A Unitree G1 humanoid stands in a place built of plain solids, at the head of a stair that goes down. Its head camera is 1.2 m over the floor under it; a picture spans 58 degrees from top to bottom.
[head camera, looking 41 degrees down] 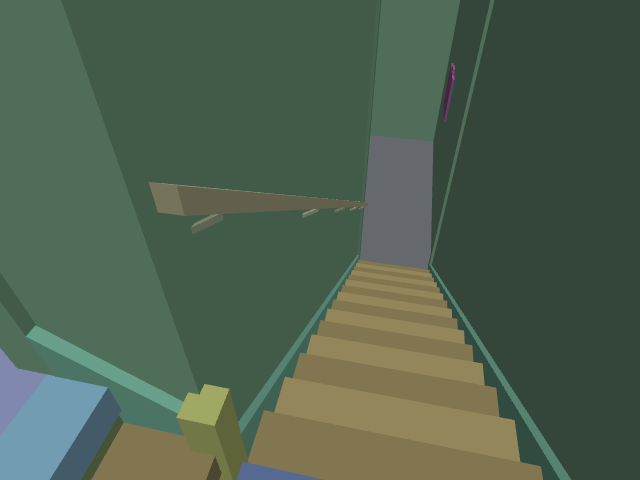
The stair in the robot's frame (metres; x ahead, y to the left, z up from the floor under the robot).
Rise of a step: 0.17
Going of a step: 0.23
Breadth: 0.87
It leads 12 degrees to the right of straight ahead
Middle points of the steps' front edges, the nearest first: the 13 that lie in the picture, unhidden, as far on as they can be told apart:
0.63 -0.24 -0.17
0.85 -0.29 -0.34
1.08 -0.33 -0.50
1.31 -0.38 -0.67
1.53 -0.43 -0.84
1.76 -0.48 -1.01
1.99 -0.52 -1.17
2.22 -0.57 -1.34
2.44 -0.62 -1.51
2.67 -0.67 -1.68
2.90 -0.71 -1.84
3.13 -0.76 -2.01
3.35 -0.81 -2.18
